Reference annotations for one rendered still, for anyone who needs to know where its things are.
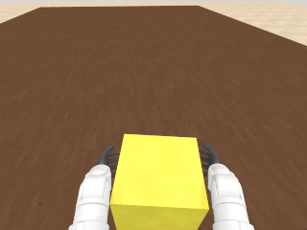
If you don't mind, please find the right robot hand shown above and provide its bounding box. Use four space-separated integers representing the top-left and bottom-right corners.
199 143 222 177

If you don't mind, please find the robot left forearm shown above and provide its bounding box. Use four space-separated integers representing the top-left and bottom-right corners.
68 164 111 230

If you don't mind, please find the carton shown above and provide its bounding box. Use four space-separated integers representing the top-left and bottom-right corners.
109 134 209 230

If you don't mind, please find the left robot hand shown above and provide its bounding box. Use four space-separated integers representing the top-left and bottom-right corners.
97 144 121 177

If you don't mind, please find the robot right forearm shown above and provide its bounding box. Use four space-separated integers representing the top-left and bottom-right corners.
207 163 254 230

